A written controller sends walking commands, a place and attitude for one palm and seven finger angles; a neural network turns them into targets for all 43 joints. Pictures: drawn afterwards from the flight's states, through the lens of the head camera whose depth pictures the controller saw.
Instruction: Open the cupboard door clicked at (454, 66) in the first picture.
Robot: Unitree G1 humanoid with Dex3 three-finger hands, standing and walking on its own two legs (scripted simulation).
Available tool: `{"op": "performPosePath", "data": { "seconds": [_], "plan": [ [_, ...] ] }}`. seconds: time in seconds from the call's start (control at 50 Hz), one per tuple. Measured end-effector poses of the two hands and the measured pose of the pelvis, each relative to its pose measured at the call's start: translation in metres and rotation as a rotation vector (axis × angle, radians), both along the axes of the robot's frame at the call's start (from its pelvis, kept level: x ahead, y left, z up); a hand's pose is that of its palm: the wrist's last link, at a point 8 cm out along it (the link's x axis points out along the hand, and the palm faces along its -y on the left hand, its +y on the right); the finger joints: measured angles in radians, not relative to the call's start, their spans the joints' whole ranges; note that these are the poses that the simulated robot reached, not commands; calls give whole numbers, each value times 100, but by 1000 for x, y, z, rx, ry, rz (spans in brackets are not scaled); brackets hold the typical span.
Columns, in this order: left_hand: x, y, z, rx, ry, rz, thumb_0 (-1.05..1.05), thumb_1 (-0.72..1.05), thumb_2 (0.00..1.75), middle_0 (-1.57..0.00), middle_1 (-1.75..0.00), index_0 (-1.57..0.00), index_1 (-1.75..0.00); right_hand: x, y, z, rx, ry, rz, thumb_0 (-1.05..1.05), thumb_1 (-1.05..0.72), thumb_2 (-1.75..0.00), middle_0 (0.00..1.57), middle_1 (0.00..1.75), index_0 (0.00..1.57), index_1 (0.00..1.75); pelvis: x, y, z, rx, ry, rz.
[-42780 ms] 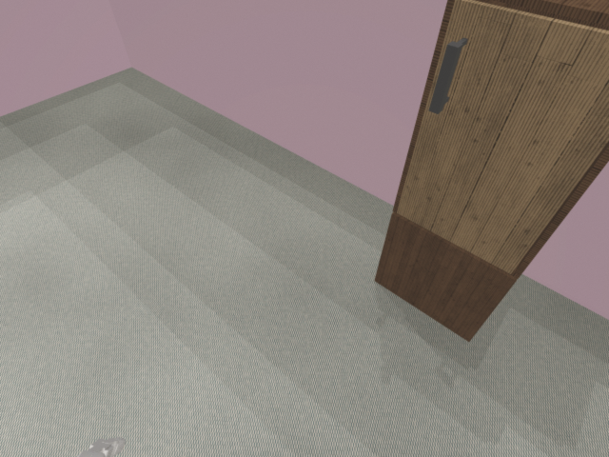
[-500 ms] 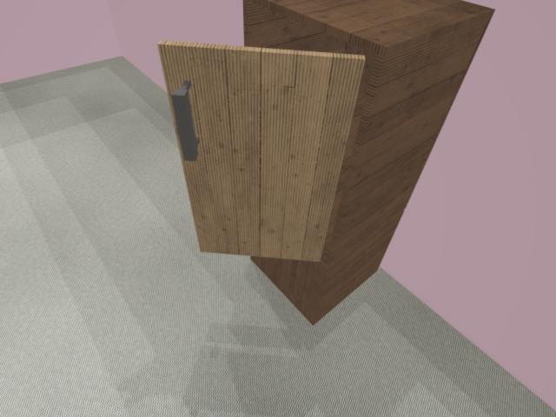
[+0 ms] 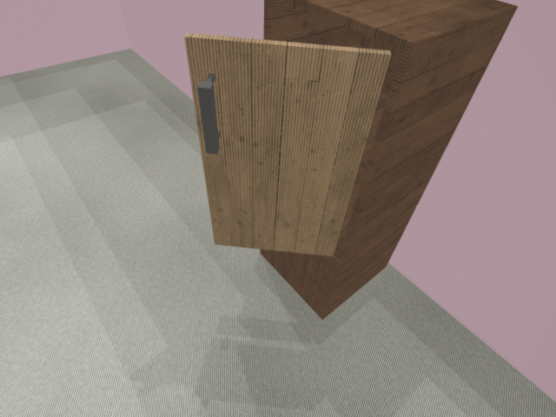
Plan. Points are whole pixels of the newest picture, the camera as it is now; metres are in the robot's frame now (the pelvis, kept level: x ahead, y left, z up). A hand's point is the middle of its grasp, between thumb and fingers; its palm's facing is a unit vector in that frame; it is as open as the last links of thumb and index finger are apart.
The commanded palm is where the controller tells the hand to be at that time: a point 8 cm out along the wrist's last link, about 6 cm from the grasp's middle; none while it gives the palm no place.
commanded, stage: shuffle to correct the standing spot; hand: left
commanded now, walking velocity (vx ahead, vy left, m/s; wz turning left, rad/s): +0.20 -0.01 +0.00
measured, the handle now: (211, 114) +0.61 +0.18 +0.12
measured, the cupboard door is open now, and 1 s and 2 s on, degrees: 46 46 46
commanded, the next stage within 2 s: come to a stop and stand still in 0.24 s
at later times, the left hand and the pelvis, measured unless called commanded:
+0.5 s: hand out of the picture +0.15 +0.17 -0.16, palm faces +0.01 -0.98 -0.21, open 7.2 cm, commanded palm none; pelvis +0.08 -0.01 +0.00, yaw -2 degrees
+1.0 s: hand out of the picture +0.10 +0.18 -0.17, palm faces -0.03 -0.98 -0.22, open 7.4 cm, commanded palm none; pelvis +0.07 +0.00 +0.00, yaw -4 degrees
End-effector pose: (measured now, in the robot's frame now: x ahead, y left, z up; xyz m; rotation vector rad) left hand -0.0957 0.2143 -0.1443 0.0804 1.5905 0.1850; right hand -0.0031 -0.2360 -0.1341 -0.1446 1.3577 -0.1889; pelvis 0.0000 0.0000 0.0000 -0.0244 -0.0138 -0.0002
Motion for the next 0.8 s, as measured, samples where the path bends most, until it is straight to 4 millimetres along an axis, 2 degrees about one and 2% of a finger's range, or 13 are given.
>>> {"op": "performPosePath", "data": {
  "seconds": [0.04, 0.08, 0.24, 0.32, 0.42, 0.48, 0.6, 0.7, 0.8],
  "plan": [
    [6, 4, -8, -18, 5, -3, 1, 91, 90, -20, -30, -20, -30, -2, 9, -6, -9, -9, -9, 0, -91, -90, 20, 30, 20, 30, 3, 8, -7, -3, -1, 2],
    [22, 7, -9, -27, -12, -24, 1, 91, 90, -20, -30, -20, -30, -6, 19, -6, -3, -4, -26, 0, -91, -90, 20, 30, 20, 30, 6, 12, -6, 14, -10, -26],
    [133, 19, 9, 13, -215, -122, 2, 93, 90, -20, -30, -20, -30, -22, 50, -1, 65, 58, -86, 0, -91, -90, 20, 30, 20, 30, 26, 15, 10, 30, 3, -48],
    [180, 23, 16, 46, -283, -160, 3, 95, 90, -20, -30, -19, -30, -22, 54, -4, 91, 86, -121, 0, -90, -90, 20, 30, 20, 30, 40, 8, 9, 36, 3, -56],
    [227, 8, 13, 61, -374, -179, 2, 94, 90, -19, -30, -19, -30, -11, 44, -18, 112, 130, -133, 0, -90, -90, 20, 30, 20, 30, 63, -5, -1, 33, -1, -58],
    [236, -1, 12, 54, -394, -148, 1, 94, 90, -19, -30, -19, -30, 9, 35, -18, 94, 133, -110, 0, -91, -90, 20, 30, 20, 30, 73, -6, -1, 6, -8, -33],
    [241, 7, 0, 46, -348, -113, 0, 96, 90, -20, -30, -20, -30, 62, 24, -13, 38, 45, -83, 0, -91, -90, 20, 30, 20, 30, 87, -1, -3, 4, -20, -35],
    [233, 15, 1, 44, -293, -115, 0, 95, 90, -20, -30, -20, -30, 93, 15, -6, 0, 0, -55, 1, -93, -90, 20, 30, 20, 30, 91, 4, 0, 20, -2, -51],
    [215, 20, 2, 54, -239, -128, 1, 93, 90, -20, -30, -20, -30, 116, 8, -4, -11, -57, -39, 1, -93, -90, 20, 30, 20, 30, 86, 6, 0, 27, 3, -61]
  ]
}}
